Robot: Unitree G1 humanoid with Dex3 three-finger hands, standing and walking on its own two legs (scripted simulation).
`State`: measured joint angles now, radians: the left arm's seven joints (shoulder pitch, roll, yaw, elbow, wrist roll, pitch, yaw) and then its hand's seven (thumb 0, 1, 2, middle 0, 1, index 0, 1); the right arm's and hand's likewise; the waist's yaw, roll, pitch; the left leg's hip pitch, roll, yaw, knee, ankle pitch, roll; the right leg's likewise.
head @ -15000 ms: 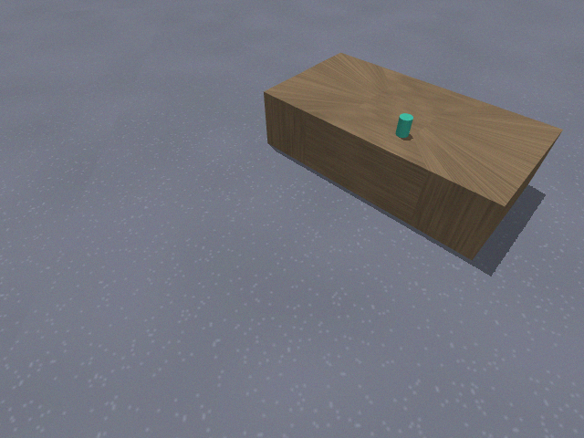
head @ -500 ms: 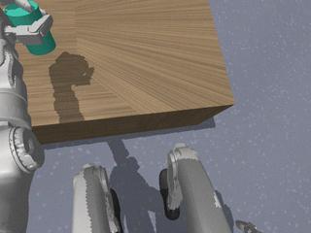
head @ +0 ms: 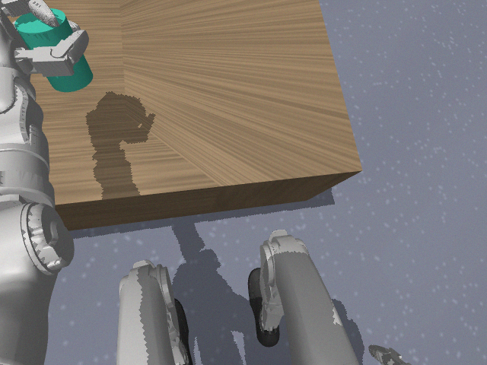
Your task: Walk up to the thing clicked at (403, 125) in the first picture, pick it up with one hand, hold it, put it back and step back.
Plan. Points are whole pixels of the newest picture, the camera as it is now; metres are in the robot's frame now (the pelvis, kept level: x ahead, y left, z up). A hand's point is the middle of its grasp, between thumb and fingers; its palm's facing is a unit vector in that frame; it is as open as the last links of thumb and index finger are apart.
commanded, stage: lift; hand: left
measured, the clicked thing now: (58, 52) +0.59 +0.19 +0.01
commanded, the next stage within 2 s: hold in 1.78 s
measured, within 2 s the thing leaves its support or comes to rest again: neither
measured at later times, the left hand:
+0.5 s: hand (32, 31) +0.54 +0.18 +0.10, palm faces +0.07 -1.00 -0.02, open 5.4 cm
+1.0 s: hand out of the picture +0.45 +0.19 +0.20, palm faces +0.09 -1.00 -0.02, open 5.4 cm
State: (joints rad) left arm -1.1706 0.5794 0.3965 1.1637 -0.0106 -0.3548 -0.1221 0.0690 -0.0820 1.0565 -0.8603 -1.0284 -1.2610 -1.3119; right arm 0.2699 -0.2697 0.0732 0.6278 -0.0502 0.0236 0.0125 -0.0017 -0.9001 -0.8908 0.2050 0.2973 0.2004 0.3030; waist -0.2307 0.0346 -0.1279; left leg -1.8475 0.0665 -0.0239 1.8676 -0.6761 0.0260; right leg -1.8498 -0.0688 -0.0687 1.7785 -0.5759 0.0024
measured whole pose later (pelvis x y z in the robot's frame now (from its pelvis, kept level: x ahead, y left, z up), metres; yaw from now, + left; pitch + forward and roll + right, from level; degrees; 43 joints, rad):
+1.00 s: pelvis +0.03 +0.00 +0.17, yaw +2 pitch +19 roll -3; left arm -0.49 0.28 0.22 0.72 -0.15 -0.38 -0.11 0.06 -0.06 1.03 -0.85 -1.03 -1.25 -1.31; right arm 0.23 -0.24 0.01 0.71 0.01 -0.02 -0.03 0.00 -0.90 -0.89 0.20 0.30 0.20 0.30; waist -0.06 0.02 -0.11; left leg -1.05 0.07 0.00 1.26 -0.55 0.01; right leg -1.05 -0.04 -0.08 1.18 -0.46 0.01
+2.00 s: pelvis +0.06 +0.00 +0.23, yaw +2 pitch +8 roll -2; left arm -0.19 0.21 0.15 0.51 -0.19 -0.37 -0.14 0.06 -0.05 1.02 -0.84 -1.04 -1.25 -1.31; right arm 0.24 -0.22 -0.01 0.67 0.01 -0.03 -0.05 0.01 -0.90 -0.89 0.20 0.30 0.20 0.30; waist -0.02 0.01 -0.04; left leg -0.58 0.06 0.03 0.89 -0.45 0.00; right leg -0.60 -0.03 -0.07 0.84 -0.37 0.01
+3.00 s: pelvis +0.06 +0.00 +0.24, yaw +3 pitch +4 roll -1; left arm -0.13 0.20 0.14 0.46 -0.20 -0.36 -0.15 0.06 -0.05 1.01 -0.83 -1.05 -1.25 -1.32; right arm 0.23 -0.22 0.00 0.68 0.02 -0.05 -0.05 0.01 -0.90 -0.89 0.20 0.30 0.20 0.30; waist -0.01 0.01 -0.02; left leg -0.48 0.05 0.03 0.80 -0.40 0.00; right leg -0.49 -0.04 -0.07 0.75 -0.33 0.01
